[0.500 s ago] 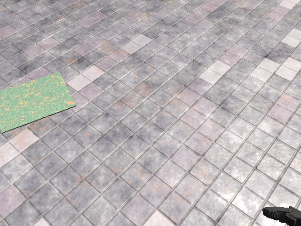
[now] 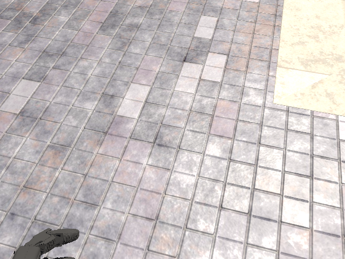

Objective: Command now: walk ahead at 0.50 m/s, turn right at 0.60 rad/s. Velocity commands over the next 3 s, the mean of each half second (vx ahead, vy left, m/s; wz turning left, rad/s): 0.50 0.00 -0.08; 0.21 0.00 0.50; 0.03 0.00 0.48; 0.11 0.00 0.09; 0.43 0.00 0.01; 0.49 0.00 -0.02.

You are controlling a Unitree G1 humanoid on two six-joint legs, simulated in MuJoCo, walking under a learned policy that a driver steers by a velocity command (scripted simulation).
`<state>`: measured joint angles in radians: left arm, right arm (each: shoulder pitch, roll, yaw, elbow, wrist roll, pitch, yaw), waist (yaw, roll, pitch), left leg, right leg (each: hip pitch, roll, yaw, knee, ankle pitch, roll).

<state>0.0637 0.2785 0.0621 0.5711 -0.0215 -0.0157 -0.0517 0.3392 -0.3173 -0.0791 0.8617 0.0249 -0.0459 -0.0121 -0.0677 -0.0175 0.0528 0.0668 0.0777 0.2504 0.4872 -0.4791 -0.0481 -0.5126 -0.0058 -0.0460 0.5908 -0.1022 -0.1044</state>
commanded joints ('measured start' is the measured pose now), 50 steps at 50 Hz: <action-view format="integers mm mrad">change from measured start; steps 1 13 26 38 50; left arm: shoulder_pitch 338 209 231 216 135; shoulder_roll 345 134 196 101 217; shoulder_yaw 112 28 43 -3 38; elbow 19 78 167 88 53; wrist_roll -11 27 23 39 47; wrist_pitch -2 -70 -22 -29 -50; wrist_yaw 30 48 82 93 82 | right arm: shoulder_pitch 40 -186 -145 -165 -116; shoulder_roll -11 -53 -114 -156 -41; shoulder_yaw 21 19 -11 -27 1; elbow -149 -142 -193 -246 -271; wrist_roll -51 -19 -18 -24 -24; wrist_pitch -34 -36 -39 15 74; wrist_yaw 4 24 79 10 -18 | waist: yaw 102 86 19 104 58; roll -263 -31 -65 86 -36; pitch -318 -42 -128 -173 -219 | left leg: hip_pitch -745 -726 -477 -363 -435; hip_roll -87 68 -144 55 -133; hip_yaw -130 -287 -157 -487 -546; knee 816 378 56 -134 284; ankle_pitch -96 494 381 1013 102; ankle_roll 25 1 163 325 104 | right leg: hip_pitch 904 345 634 -4 418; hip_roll -274 -140 -191 -14 -257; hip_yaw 693 171 -17 105 371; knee -149 -426 -9 392 -212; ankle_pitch -195 241 911 -210 371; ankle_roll -286 -134 -3 208 40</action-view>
